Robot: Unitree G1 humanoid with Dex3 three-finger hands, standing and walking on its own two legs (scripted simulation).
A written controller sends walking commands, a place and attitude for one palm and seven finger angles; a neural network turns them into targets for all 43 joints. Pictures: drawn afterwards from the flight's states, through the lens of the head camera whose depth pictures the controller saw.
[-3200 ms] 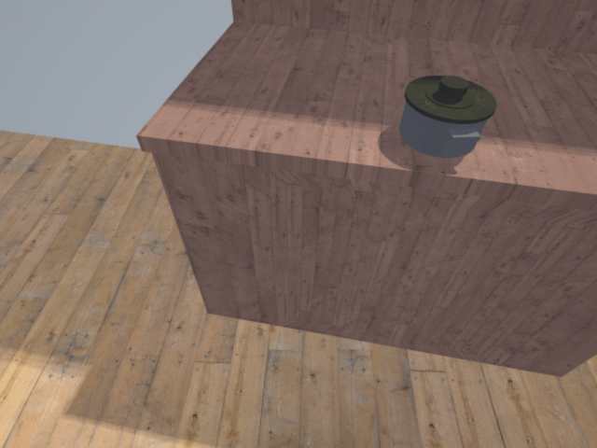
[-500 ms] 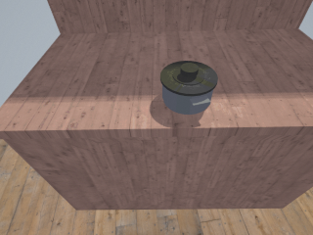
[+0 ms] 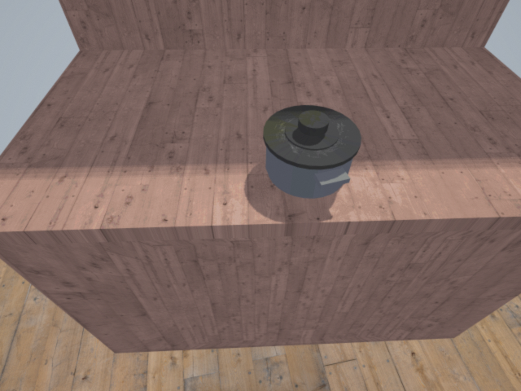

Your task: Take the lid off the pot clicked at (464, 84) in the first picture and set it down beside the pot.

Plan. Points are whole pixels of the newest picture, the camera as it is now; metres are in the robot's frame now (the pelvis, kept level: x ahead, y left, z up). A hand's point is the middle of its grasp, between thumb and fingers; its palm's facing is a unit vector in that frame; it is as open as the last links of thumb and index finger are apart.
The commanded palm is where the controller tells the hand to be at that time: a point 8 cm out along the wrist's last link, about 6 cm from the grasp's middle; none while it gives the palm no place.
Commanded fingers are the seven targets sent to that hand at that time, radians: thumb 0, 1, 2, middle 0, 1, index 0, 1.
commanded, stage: look again from close up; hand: left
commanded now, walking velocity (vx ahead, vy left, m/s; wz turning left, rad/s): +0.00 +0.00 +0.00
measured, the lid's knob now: (313, 122) +0.51 -0.06 +0.15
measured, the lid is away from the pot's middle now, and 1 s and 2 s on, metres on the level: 0.00 0.00 0.00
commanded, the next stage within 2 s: shuffle to correct the standing spot in 1.16 s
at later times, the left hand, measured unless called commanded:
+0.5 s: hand out of the picture +0.02 +0.14 -0.18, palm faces +0.03 -0.98 -0.17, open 7.4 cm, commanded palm none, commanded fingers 0.00 0.90 0.90 -0.20 -0.30 -0.20 -0.30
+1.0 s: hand out of the picture +0.03 +0.12 -0.18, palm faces +0.04 -0.99 -0.16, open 7.4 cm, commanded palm none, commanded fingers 0.00 0.90 0.90 -0.20 -0.30 -0.20 -0.30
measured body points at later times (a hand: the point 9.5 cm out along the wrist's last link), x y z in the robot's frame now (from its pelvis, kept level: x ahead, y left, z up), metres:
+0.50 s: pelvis +0.03 -0.02 +0.00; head +0.04 -0.02 +0.45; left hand +0.02 +0.19 -0.16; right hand +0.04 -0.24 -0.16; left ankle +0.01 +0.04 -0.74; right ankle +0.01 -0.14 -0.74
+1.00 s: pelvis +0.04 -0.03 +0.00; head +0.05 -0.03 +0.45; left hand +0.03 +0.18 -0.16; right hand +0.03 -0.25 -0.16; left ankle +0.01 +0.04 -0.74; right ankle +0.01 -0.14 -0.74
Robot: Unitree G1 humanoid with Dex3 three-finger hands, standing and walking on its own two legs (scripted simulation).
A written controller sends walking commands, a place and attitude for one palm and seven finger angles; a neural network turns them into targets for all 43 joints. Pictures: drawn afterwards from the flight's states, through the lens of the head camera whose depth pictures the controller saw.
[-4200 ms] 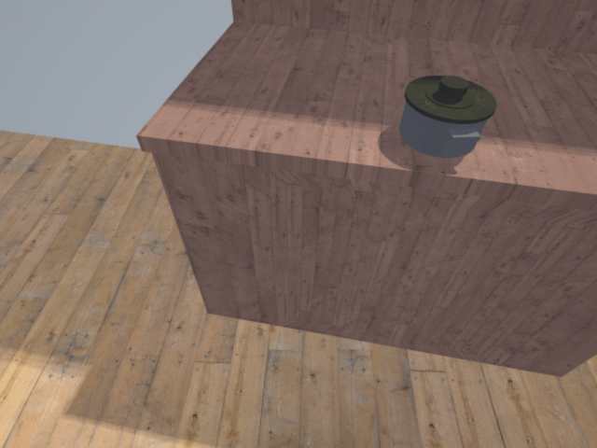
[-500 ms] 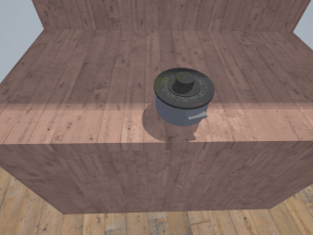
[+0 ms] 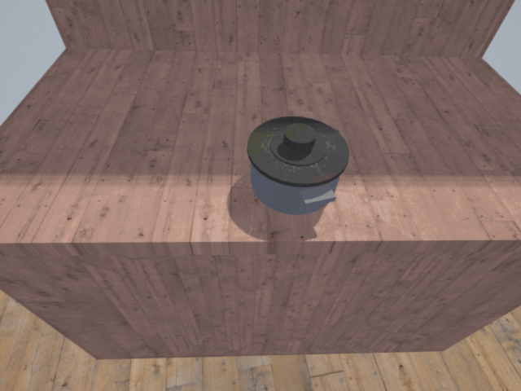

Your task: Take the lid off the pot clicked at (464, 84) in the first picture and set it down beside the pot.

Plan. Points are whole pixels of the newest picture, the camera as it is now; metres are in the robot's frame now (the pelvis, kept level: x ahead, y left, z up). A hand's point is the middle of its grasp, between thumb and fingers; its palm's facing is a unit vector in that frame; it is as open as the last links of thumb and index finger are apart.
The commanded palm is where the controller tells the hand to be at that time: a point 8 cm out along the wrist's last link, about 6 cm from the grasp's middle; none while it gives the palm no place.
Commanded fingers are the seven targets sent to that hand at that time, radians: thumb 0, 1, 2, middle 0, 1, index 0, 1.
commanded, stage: look again from close up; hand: left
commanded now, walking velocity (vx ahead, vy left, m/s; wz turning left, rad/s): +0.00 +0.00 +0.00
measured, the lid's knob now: (299, 136) +0.47 -0.03 +0.15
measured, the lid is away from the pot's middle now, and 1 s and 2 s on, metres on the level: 0.00 0.00 0.00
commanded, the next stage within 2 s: shuffle to correct the standing spot in 0.16 s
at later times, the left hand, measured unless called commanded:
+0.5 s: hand out of the picture -0.03 +0.14 -0.18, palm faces +0.06 -0.99 -0.13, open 7.4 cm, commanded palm none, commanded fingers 0.00 0.90 0.90 -0.20 -0.30 -0.20 -0.30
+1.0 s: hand out of the picture -0.01 +0.09 -0.19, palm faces +0.12 -0.98 -0.15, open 7.4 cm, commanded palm none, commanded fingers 0.00 0.90 0.90 -0.20 -0.30 -0.20 -0.30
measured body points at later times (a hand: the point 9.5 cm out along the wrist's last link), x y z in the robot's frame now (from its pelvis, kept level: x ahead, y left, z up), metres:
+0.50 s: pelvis +0.00 -0.01 +0.00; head +0.02 +0.01 +0.45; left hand -0.03 +0.19 -0.17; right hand -0.01 -0.21 -0.16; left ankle -0.03 +0.07 -0.74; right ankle -0.03 -0.10 -0.74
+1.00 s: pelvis +0.02 -0.07 -0.01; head +0.05 -0.04 +0.44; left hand -0.02 +0.14 -0.17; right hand +0.06 -0.29 -0.16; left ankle -0.03 +0.04 -0.69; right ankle -0.03 -0.10 -0.74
